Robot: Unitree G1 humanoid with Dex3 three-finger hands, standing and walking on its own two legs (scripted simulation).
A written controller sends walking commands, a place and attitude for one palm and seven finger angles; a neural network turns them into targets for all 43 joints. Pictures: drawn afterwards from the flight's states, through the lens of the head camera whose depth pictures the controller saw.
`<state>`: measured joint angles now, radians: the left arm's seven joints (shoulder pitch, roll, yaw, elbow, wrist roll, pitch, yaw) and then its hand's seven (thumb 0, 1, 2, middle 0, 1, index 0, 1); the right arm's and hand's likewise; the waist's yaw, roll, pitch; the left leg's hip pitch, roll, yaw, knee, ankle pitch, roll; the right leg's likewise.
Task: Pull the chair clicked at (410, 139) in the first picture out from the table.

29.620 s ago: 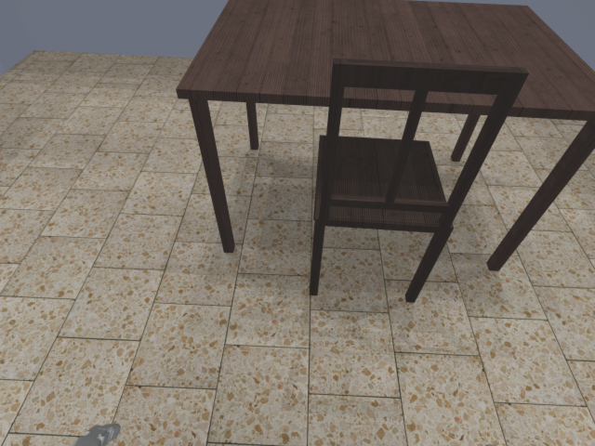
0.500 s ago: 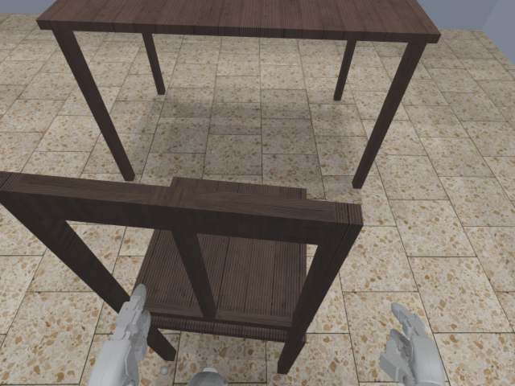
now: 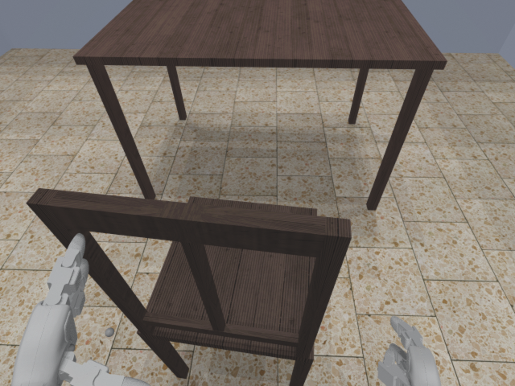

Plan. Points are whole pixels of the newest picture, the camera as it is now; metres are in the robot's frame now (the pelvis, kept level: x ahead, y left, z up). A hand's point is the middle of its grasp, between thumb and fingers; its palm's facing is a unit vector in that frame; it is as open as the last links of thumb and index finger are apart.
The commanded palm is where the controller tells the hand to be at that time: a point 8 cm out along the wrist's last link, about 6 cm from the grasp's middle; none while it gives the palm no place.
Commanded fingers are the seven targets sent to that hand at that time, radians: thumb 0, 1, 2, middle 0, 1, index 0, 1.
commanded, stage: draw the hand back to the body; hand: left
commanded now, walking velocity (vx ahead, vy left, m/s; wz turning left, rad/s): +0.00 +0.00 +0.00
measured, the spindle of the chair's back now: (208, 291) +0.28 +0.12 -0.02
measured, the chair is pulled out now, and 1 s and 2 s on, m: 0.61 0.61 0.61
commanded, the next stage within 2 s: step back with the hand held close in 0.96 s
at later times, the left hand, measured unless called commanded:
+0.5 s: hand (36, 270) +0.20 +0.26 +0.18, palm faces +0.42 -0.79 -0.44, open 10.3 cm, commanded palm +0.15 +0.30 +0.22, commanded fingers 0.00 0.79 0.85 -0.19 -0.28 -0.19 -0.28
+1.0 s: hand (33, 235) +0.22 +0.25 +0.22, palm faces +0.45 -0.78 -0.45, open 7.4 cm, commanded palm +0.17 +0.30 +0.23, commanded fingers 0.00 0.90 0.90 -0.20 -0.30 -0.20 -0.30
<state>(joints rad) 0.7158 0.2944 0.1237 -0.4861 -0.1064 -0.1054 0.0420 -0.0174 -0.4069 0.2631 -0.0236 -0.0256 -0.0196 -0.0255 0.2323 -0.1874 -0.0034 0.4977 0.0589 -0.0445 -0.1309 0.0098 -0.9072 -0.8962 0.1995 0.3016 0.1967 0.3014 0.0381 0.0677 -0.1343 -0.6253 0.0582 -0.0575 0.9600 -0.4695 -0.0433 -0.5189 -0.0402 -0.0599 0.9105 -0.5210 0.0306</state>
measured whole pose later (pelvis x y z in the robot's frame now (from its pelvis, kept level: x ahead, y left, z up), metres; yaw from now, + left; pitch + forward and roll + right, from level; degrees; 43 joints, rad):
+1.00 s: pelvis +0.02 +0.00 +0.05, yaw -1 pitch -3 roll +0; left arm 0.50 0.36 0.35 -0.47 -0.06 -0.06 0.15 0.01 0.89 0.89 -0.21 -0.30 -0.21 -0.30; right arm 0.18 -0.23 -0.01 0.64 0.03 -0.10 -0.10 0.01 -0.91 -0.90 0.20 0.30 0.20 0.30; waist 0.06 0.08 0.04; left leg -0.14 0.06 0.00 0.49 -0.29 -0.04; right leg -0.06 -0.04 -0.03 0.45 -0.33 0.03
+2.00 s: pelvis -0.10 +0.02 +0.04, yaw -1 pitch +1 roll -3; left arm 0.56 0.43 0.44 -0.58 -0.05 -0.23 0.15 0.01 0.89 0.90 -0.21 -0.30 -0.21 -0.30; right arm 0.18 -0.19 0.02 0.59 0.01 -0.14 -0.07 0.01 -0.91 -0.90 0.20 0.30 0.20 0.30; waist 0.01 0.04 0.08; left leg -0.49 0.06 -0.05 0.64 -0.20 -0.01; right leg -0.32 0.02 -0.04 0.58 -0.27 0.02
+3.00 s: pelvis -0.23 -0.01 +0.05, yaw -2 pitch -1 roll -1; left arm 0.62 0.48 0.48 -0.59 -0.06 -0.25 0.15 0.01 0.89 0.89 -0.22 -0.30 -0.21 -0.30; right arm 0.21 -0.17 -0.01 0.63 0.03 -0.10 -0.04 0.01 -0.90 -0.90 0.20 0.30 0.20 0.30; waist 0.00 0.02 0.04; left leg -0.33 0.05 -0.03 0.74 -0.42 -0.01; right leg -0.30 0.02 -0.08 0.52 -0.21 -0.04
